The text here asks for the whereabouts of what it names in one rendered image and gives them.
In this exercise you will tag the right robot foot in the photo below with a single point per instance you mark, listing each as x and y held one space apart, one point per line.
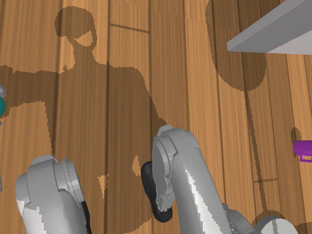
150 190

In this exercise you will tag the right robot hand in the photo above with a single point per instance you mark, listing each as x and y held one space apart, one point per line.
238 223

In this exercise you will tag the left robot foot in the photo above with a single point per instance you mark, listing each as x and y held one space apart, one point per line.
87 216

